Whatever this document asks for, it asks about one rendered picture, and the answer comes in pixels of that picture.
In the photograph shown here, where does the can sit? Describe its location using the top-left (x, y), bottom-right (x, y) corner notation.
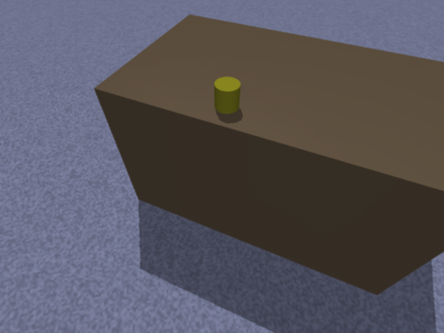
top-left (214, 77), bottom-right (241, 114)

